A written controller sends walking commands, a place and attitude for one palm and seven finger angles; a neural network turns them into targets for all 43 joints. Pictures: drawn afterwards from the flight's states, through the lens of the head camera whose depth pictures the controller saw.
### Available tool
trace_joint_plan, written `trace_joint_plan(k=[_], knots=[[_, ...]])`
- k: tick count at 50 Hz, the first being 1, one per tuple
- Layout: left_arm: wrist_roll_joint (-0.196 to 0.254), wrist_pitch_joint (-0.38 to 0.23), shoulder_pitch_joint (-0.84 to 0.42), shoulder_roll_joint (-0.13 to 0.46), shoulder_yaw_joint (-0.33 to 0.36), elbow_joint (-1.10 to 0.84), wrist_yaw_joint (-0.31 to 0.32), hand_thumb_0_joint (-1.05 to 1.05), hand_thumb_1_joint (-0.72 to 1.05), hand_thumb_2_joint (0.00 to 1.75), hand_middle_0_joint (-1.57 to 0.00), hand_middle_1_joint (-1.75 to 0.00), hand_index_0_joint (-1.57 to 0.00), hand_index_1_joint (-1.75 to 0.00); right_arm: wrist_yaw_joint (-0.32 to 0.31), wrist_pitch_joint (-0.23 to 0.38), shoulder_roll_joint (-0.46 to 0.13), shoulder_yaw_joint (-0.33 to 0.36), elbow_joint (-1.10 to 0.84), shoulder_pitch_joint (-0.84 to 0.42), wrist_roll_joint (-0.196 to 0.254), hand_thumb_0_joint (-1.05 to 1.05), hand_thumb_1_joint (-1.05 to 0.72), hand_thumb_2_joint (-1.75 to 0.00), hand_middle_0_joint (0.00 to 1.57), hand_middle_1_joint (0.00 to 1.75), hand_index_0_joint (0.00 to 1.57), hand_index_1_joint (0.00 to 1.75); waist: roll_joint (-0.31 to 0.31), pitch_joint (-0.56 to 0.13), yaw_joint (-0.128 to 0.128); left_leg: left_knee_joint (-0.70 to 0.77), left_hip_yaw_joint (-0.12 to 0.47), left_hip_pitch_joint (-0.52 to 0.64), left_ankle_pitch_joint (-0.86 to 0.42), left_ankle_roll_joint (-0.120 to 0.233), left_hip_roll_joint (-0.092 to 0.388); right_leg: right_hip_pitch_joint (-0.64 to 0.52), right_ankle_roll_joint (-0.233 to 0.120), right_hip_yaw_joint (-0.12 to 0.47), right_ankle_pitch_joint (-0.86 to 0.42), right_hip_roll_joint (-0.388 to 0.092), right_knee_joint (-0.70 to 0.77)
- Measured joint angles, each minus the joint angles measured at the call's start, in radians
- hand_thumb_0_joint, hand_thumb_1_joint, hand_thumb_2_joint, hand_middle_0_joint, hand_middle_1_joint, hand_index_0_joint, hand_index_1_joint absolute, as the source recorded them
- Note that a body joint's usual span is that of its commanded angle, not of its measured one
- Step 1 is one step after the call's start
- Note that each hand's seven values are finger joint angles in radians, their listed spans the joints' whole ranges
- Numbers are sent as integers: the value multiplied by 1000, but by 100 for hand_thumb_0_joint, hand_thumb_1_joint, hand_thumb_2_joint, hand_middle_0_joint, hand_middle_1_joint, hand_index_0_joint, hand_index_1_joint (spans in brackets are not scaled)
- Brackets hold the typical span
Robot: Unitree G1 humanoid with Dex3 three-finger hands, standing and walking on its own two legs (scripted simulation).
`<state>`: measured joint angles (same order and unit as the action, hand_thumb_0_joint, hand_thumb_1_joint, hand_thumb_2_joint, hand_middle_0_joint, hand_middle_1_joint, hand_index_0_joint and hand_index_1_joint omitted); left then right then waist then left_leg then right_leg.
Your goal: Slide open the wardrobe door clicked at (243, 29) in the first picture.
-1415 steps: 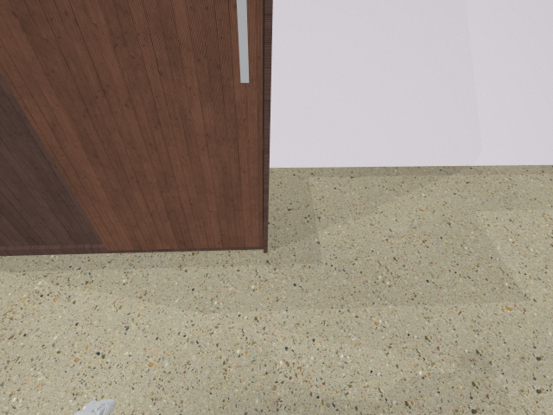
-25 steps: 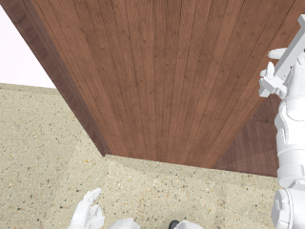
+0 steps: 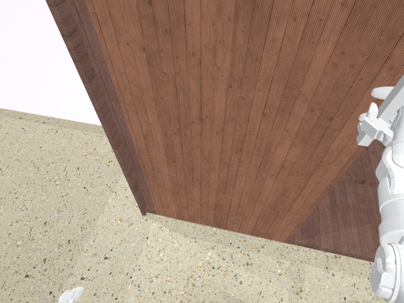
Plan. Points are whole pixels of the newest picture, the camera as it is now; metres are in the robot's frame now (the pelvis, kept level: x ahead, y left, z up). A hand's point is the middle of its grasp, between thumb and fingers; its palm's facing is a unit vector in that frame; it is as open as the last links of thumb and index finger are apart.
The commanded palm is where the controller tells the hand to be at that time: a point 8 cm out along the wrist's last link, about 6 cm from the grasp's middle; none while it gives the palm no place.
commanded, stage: stop walking and hold the door there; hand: right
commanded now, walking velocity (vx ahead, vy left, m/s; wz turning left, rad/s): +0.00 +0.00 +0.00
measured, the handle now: (386, 101) +0.48 -0.31 +0.17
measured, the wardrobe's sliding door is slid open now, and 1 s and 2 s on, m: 0.55 0.55 0.55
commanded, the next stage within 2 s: loosen the grip on the handle in 0.22 s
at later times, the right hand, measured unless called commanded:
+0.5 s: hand (378, 120) +0.43 -0.29 +0.16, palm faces +0.36 +0.91 -0.21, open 6.6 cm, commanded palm +0.39 -0.31 +0.15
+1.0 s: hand (373, 124) +0.44 -0.28 +0.14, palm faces +0.37 +0.90 -0.21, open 14.0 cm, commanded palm +0.39 -0.33 +0.15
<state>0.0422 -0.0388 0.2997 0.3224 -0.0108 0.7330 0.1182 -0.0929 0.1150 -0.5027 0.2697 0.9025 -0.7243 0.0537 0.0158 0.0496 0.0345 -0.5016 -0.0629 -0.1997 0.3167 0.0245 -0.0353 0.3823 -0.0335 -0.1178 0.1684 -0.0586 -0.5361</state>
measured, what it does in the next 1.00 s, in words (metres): stands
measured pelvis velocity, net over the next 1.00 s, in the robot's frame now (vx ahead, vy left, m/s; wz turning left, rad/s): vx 0.00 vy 0.00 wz -0.03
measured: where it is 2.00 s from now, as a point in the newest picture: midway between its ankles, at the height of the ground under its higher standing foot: outside the picture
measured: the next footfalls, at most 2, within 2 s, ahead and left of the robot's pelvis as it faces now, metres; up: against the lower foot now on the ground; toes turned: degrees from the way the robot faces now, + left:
none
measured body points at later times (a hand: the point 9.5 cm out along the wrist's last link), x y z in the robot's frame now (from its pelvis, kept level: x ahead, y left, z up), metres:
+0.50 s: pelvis +0.00 +0.00 +0.00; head +0.02 -0.01 +0.45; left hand +0.11 +0.26 -0.10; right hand +0.41 -0.33 +0.17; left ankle -0.03 +0.10 -0.73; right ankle +0.07 -0.10 -0.73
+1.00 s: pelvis +0.00 +0.00 +0.00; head +0.04 -0.01 +0.44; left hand +0.08 +0.26 -0.12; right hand +0.41 -0.33 +0.16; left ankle -0.03 +0.10 -0.73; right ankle +0.07 -0.10 -0.73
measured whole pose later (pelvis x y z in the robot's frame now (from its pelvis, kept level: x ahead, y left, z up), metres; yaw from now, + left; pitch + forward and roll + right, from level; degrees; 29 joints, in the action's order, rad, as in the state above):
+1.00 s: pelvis +0.00 +0.00 +0.00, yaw -1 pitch +5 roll +1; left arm 0.03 -0.09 0.33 0.25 -0.01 0.73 0.09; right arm -0.02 0.05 -0.49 0.33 0.82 -0.70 -0.01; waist 0.01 -0.03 0.04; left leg -0.56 -0.08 -0.30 0.35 0.03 -0.02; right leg 0.48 -0.04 -0.10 0.17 -0.04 -0.56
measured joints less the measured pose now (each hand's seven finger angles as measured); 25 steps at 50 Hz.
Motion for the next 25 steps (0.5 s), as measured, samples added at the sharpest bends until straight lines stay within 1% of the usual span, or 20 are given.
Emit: trace_joint_plan(k=[4,8,16,17,18,19,20,21,22,23,25], knots=[[3,11,8,-5,-1,6,3,1,91,90,-20,-30,-20,-30,6,9,-6,6,22,17,-4,-12,-75,-80,46,140,29,140,0,-20,5,-1,4,9,7,0,0,-9,3,-4,10,-1,-4],[3,17,6,-20,-7,6,2,1,91,90,-20,-30,-20,-30,9,15,-4,7,34,30,-4,-12,-75,-80,45,140,30,140,4,-35,4,-1,10,15,12,-2,1,-15,2,-9,19,-1,-8],[-1,17,-8,-50,-22,-3,-2,1,91,90,-21,-30,-20,-30,13,29,11,-3,31,46,-5,-12,-74,-80,45,140,31,140,11,-49,-9,1,20,15,14,-10,6,-18,-6,-20,27,3,-8],[-6,11,-10,-57,-10,-10,-14,1,91,90,-21,-30,-20,-30,48,29,17,42,41,27,-42,-12,-72,-80,46,140,32,140,10,-39,-18,1,24,16,13,-11,5,-19,-8,-23,27,1,-9],[-19,-7,-12,-66,-3,-7,-28,1,91,90,-21,-30,-20,-30,75,21,11,66,76,-12,-79,-12,-70,-79,46,140,33,141,-1,-44,-18,-7,23,-1,13,-9,9,-9,-10,-24,22,5,-3],[-23,-24,-10,-76,2,-6,-41,1,91,90,-21,-30,-20,-30,101,7,6,93,110,-51,-105,-11,-68,-79,46,140,36,143,-17,-60,-12,-20,16,-27,16,-6,17,11,-15,-19,8,15,7],[-25,-37,-9,-82,4,-9,-51,1,91,90,-21,-30,-20,-30,124,-13,3,117,121,-75,-118,-10,-65,-78,46,140,40,145,-31,-72,-7,-30,8,-47,18,-4,24,25,-15,-13,-5,23,16],[-29,-45,-10,-84,7,-15,-58,1,91,90,-21,-30,-20,-30,135,-28,2,134,116,-82,-123,-9,-62,-77,46,140,43,146,-36,-78,-3,-33,4,-57,17,-3,27,32,-14,-9,-15,27,23],[-35,-52,-12,-82,12,-25,-63,1,90,90,-21,-30,-20,-30,132,-39,3,138,89,-72,-127,-8,-59,-76,46,140,45,146,-34,-80,0,-31,2,-62,14,-2,27,37,-12,-7,-21,27,28],[-38,-57,-13,-78,18,-34,-67,1,90,90,-21,-30,-20,-30,122,-42,5,128,58,-58,-132,-7,-56,-75,45,140,46,146,-29,-82,-1,-31,1,-67,10,-2,26,42,-11,-6,-25,27,30],[-35,-62,-17,-69,22,-45,-72,1,90,90,-21,-30,-20,-30,95,-42,10,101,17,-41,-124,-5,-46,-70,44,139,46,145,-22,-80,0,-38,-3,-78,6,-2,25,52,-13,-3,-29,26,25]])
